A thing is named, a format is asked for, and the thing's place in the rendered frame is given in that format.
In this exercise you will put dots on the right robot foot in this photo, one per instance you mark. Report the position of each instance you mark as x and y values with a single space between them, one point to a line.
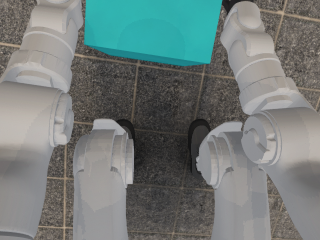
198 130

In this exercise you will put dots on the right robot forearm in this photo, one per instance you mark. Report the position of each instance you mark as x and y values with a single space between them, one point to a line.
257 69

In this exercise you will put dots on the left robot forearm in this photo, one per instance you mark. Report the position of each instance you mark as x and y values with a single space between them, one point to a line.
48 45

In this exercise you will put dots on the carton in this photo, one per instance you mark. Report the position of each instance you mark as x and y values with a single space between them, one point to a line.
173 32

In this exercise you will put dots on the robot right upper arm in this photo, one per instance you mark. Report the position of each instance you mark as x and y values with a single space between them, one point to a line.
286 142

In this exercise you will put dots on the right robot hand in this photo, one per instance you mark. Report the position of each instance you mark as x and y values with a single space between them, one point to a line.
229 4

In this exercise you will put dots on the robot left upper arm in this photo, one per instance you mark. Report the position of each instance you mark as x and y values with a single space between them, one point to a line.
33 120

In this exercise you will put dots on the right robot thigh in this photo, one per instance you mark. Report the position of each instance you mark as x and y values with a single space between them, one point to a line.
241 209

